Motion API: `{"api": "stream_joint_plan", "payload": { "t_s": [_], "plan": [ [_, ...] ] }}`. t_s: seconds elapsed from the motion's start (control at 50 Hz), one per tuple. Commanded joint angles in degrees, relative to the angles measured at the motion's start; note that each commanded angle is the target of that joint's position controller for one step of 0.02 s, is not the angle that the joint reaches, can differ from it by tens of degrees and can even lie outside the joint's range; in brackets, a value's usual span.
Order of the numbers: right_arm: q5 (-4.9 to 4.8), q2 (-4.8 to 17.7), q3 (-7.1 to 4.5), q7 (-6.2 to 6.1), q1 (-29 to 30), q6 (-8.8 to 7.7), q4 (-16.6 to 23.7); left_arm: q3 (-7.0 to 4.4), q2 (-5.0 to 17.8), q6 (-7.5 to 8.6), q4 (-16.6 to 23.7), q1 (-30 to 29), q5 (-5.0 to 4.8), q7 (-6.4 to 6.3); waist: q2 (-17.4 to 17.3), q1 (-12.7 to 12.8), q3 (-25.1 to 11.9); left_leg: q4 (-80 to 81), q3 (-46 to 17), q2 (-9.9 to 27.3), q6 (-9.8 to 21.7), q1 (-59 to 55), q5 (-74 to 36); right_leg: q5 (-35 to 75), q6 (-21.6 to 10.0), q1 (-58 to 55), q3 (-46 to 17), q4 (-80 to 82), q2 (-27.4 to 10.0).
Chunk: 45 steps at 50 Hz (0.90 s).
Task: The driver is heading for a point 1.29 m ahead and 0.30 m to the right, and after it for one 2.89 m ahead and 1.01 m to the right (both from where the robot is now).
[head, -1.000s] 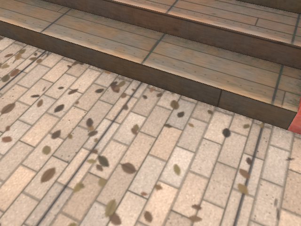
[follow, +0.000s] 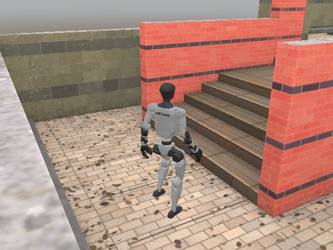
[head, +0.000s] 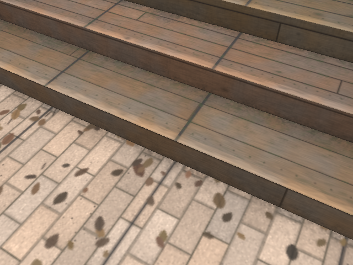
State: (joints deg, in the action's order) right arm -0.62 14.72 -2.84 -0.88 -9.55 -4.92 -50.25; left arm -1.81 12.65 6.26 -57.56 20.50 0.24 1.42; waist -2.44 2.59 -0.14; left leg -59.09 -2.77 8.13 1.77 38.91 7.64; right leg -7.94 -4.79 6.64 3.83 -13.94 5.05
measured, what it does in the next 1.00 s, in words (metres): walks ahead, turning right: left foot, then right foot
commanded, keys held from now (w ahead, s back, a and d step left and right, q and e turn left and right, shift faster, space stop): w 0.32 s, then w+e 0.18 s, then e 0.50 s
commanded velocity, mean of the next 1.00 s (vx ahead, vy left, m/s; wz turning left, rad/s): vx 0.35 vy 0.00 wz -0.27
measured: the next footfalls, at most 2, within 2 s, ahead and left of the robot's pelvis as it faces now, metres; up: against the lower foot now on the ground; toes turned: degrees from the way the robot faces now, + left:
left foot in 0.28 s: +0.34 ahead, +0.16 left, +0.00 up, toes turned +2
right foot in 0.80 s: +0.55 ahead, -0.06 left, +0.00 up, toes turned -13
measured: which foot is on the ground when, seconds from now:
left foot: up 0.00-0.26, down 0.28-0.80, up 0.82-1.00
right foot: down 0.00-0.30, up 0.32-0.78, down 0.80-1.00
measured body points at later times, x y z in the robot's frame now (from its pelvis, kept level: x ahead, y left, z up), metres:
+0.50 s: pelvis +0.28 +0.08 +0.00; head +0.30 +0.09 +0.45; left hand +0.38 +0.35 -0.14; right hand +0.32 -0.18 -0.13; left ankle +0.30 +0.16 -0.75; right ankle +0.31 -0.09 -0.66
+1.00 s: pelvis +0.45 +0.03 -0.01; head +0.49 +0.00 +0.43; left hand +0.67 +0.26 -0.11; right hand +0.52 -0.28 -0.13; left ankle +0.49 +0.20 -0.67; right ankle +0.52 -0.05 -0.75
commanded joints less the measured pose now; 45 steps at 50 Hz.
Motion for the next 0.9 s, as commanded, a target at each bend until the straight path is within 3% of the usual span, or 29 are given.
{"api": "stream_joint_plan", "payload": {
  "t_s": [0.02, 0.12, 0.18, 0.22, 0.24, 0.26, 0.28, 0.3, 0.32, 0.34, 0.36, 0.38, 0.4, 0.44, 0.46, 0.5, 0.54, 0.6, 0.64, 0.7, 0.76, 0.78, 0.8, 0.82, 0.84, 0.86, 0.88, 0.9],
  "plan": [
    [0.29, 1.85, -0.44, 0.23, 0.7, -0.24, 2.87, -1.35, 8.55, 0.49, 3.36, -1.76, -0.27, -1.25, 4.44, -1.85, 4.06, 10.57, -0.14, 0.85, -1.11, 1.41, -9.25, 6.22, -8.73, 3.84, -10.91, 9.34, -16.03],
    [-0.4, 1.47, 0.15, 1.53, 10.37, -0.79, 5.7, -1.55, 10.03, -0.34, 1.5, 3.55, -1.19, -1.57, 5.02, 1.81, 5.22, 23.95, 2.42, -2.16, -1.4, -1.15, -13.34, 5.54, -7.16, -1.78, -8.48, 7.48, -16.42],
    [-0.66, 2.27, 0.18, 2.77, 13.54, -1.37, 7.76, -1.78, 10.39, -1.28, 0.48, 5.15, -1.31, -1.84, 5.46, 1.97, 5.99, 27.92, 2.04, -2.81, 0.17, -0.15, -8.59, 6.29, -6.39, -7.96, -9.42, 4.28, -19.18],
    [-0.66, 3.64, -0.24, 3.3, 11.46, -1.85, 7.94, -2.15, 11.3, -1.87, 0.58, 4.13, -1.34, -1.98, 6.51, 0.05, 4.55, 29.75, 2.82, -4.01, 1.77, -4.34, -4.17, 11.92, -5.38, -10.16, -9.68, 0.72, -20.25],
    [-0.64, 5.0, -0.9, 3.29, 7.68, -2.08, 7.2, -2.27, 11.85, -2.19, 0.96, 2.76, -1.23, -1.99, 7.25, -2.44, 2.28, 30.6, 4.25, -5.69, 2.81, -10.4, -2.85, 20.86, -4.55, -10.03, -8.73, -3.76, -19.54],
    [-0.55, 7.2, -2.25, 3.03, -0.96, -2.17, 4.56, -1.88, 10.92, -2.54, 1.31, 1.76, -0.86, -1.91, 6.6, -6.67, -2.89, 31.37, 5.83, -7.78, 4.35, -21.51, -3.08, 29.43, -3.17, -8.14, -6.35, -13.9, -16.64],
    [-0.08, 11.52, -3.73, 2.49, -12.78, -2.17, 1.79, -0.84, 8.84, -2.52, 2.72, 1.5, 0.01, -1.89, 2.69, -10.97, -11.57, 29.71, -1.74, -0.99, 7.78, -39.44, -4.18, 22.83, -1.07, 2.1, -3.43, -30.76, -13.23],
    [0.99, 17.12, -4.99, 2.52, -18.95, -1.76, 0.19, 1.34, 1.43, -1.25, 3.47, 8.05, -0.08, -1.34, -12.55, -8.46, -19.27, 35.18, -29.09, 12.79, 16.73, -60.7, 5.47, -6.28, 3.13, 26.33, -1.42, -53.24, -2.43],
    [0.69, 12.04, -3.53, 2.65, -18.53, -1.83, 0.38, 0.75, 4.86, 0.41, 2.45, 7.29, -1.25, -1.02, -11.78, -9.06, -21.91, 41.94, -40.64, 14.9, 17.5, -61.73, 8.43, -22.92, 2.39, 33.47, -10.42, -62.39, -2.7],
    [0.45, 8.84, -2.51, 2.57, -13.15, -1.97, 1.32, -0.41, 9.24, 1.27, 3.73, 2.7, -2.9, -0.74, -8.08, -8.18, -13.36, 41.89, -31.12, 13.74, 14.34, -54.63, 6.97, -19.77, 1.08, 37.78, -11.38, -64.97, -5.96],
    [0.46, 6.8, -1.77, 2.49, -7.81, -1.91, 2.63, -0.63, 9.93, 1.35, 4.58, -1.11, -3.07, -1.03, -3.12, -6.51, -8.68, 43.0, -21.82, 11.46, 12.32, -45.8, 1.4, -14.38, 0.85, 35.95, -9.94, -62.82, -9.23],
    [0.71, 5.2, -1.3, 2.72, -4.26, -2.02, 2.91, -0.92, 9.17, 0.84, 4.8, -2.91, -2.4, -1.45, -0.53, -4.77, -4.91, 45.29, -15.86, 9.14, 11.0, -38.23, -2.38, -10.5, 1.18, 33.49, -9.41, -58.68, -11.2],
    [1.03, 3.45, -0.75, 2.88, -2.47, -2.38, 2.76, -1.37, 8.57, -0.26, 4.43, -2.14, -2.05, -1.72, -1.41, -2.85, -3.26, 47.41, -10.9, 6.95, 9.6, -33.73, -4.25, -7.96, 1.24, 30.06, -9.95, -55.49, -12.89],
    [1.38, 3.6, -0.93, 2.89, -3.19, -2.79, 1.28, -1.21, 5.65, -1.97, 3.74, 0.04, -2.13, -1.76, -2.34, -1.48, -1.65, 50.14, -5.44, 5.53, 9.57, -29.21, -8.28, -5.52, 1.75, 26.79, -9.89, -53.66, -12.84],
    [1.5, 4.26, -1.12, 2.64, -3.92, -2.92, 0.54, -1.31, 5.28, -2.45, 3.98, -0.27, -2.12, -1.87, -2.07, -1.14, -0.67, 50.93, -3.06, 5.31, 9.72, -28.75, -10.55, -3.93, 1.97, 28.03, -10.26, -52.91, -12.66],
    [1.71, 5.45, -1.49, 1.9, -5.02, -2.98, -0.28, -1.64, 5.37, -2.86, 5.18, -3.03, -1.86, -2.03, -1.04, -1.33, 0.83, 51.95, 0.02, 5.49, 9.66, -29.8, -12.61, 0.53, 2.36, 32.31, -11.72, -49.75, -12.33],
    [1.99, 5.75, -1.35, 1.15, -4.47, -2.72, -0.43, -2.01, 5.64, -2.67, 6.52, -5.92, -1.38, -1.95, -0.63, -1.21, 2.36, 51.36, 4.29, 4.82, 8.87, -29.78, -22.16, 5.07, 3.24, 33.3, -11.47, -43.12, -10.85],
    [1.62, 7.27, -1.35, -0.23, -3.17, -1.87, 0.19, -1.48, 4.11, -2.29, 8.97, -11.51, -0.44, -0.97, -1.25, -2.47, 2.53, 49.96, 11.04, 2.86, 7.06, -28.96, -29.01, 12.78, 3.91, 28.38, -5.57, -30.45, -9.78],
    [1.2, 8.38, -1.54, -1.12, -4.92, -1.09, -0.32, -1.1, 3.39, -2.49, 11.04, -15.47, -0.18, -0.08, -0.71, -4.14, 2.22, 48.11, 12.03, 4.05, 7.12, -31.99, -31.02, 13.92, 4.02, 27.63, -3.2, -26.02, -9.23],
    [0.03, 9.79, -2.14, -1.83, -5.1, 0.62, -0.67, -1.57, 4.78, -2.85, 13.6, -16.66, -0.32, 1.11, -1.37, -4.0, 1.07, 42.82, 11.83, 6.96, 6.74, -38.9, -33.84, 8.14, 2.69, 28.35, -2.33, -22.42, -8.61],
    [-0.73, 11.0, -2.89, -2.65, -1.99, 2.34, 0.96, -3.26, 8.36, -2.53, 13.81, -10.24, -0.49, 1.98, -2.53, -0.25, -2.91, 29.66, 12.3, 6.74, 4.61, -41.01, -43.61, 1.07, -0.37, 20.59, 0.64, -18.51, -4.53],
    [-0.7, 10.35, -2.72, -2.72, -1.57, 2.85, 1.79, -4.64, 10.95, -2.14, 12.35, -4.22, -0.43, 1.69, -0.1, 2.61, -6.26, 19.2, 13.57, 3.47, 2.39, -39.02, -40.1, 6.95, -2.12, 12.09, 0.75, -12.48, -2.1],
    [0.73, 8.99, -1.98, -2.35, -3.97, 2.5, 3.08, -6.25, 16.19, -2.09, 12.54, -0.56, -0.15, 0.41, 7.59, 3.4, -10.44, 3.87, 13.6, -0.87, -1.41, -27.25, -20.27, 29.43, -5.65, -1.51, -11.01, -11.89, -9.66],
    [3.75, 2.14, -0.01, -1.19, -9.65, 1.79, 4.55, -6.55, 20.72, -2.51, 13.96, -2.03, 0.86, -0.59, 18.54, -3.22, -16.04, -15.3, 9.75, -11.81, -5.32, -6.98, 32.65, 57.2, -16.21, -18.2, -32.55, -17.15, -23.59],
    [1.93, 5.09, -0.17, -0.13, -9.58, 0.84, 4.18, -5.72, 17.44, -2.6, 15.42, -1.28, 1.17, -0.36, 12.55, -0.35, -25.95, -22.79, -2.79, -12.22, -4.42, -3.3, 33.4, 43.36, -20.89, -20.8, -40.85, -11.54, -26.51],
    [-0.07, 7.61, -0.84, 0.1, -4.39, 0.67, 5.55, -5.26, 14.92, -2.66, 17.12, -5.67, 0.49, -0.4, 7.49, 0.07, -19.69, -21.65, -3.74, -9.67, -3.37, 0.29, 27.17, 32.03, -18.02, -15.22, -34.93, -8.85, -23.43],
    [0.14, 7.88, -1.0, -0.51, -1.91, 1.2, 5.81, -4.77, 12.86, -3.07, 17.97, -9.93, -0.99, -0.75, 2.61, -1.22, -12.98, -17.26, -2.82, -7.22, -3.54, 1.21, 22.05, 22.54, -14.32, -7.68, -29.58, -6.85, -20.41],
    [1.0, 8.38, -1.36, -1.37, -0.57, 2.11, 5.76, -4.17, 11.29, -3.63, 18.66, -12.31, -1.52, -1.06, 0.86, -2.23, -9.11, -12.71, -2.64, -5.52, -3.84, -0.64, 19.4, 16.43, -12.14, -0.3, -27.06, -5.15, -18.58]
  ]
}}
